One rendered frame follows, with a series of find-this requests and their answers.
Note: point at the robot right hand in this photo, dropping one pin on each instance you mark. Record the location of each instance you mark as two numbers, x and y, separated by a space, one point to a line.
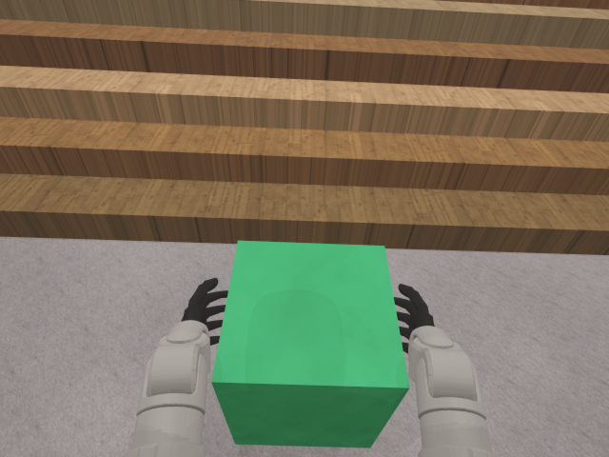
418 309

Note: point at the right robot forearm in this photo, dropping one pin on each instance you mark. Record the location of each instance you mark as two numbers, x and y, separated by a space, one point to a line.
449 401

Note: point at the carton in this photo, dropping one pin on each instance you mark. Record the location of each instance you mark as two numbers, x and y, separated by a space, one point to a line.
310 352

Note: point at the left robot forearm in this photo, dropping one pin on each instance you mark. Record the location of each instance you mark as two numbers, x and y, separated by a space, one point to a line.
172 403

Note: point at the robot left hand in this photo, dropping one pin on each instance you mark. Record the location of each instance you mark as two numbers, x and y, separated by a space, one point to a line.
197 307

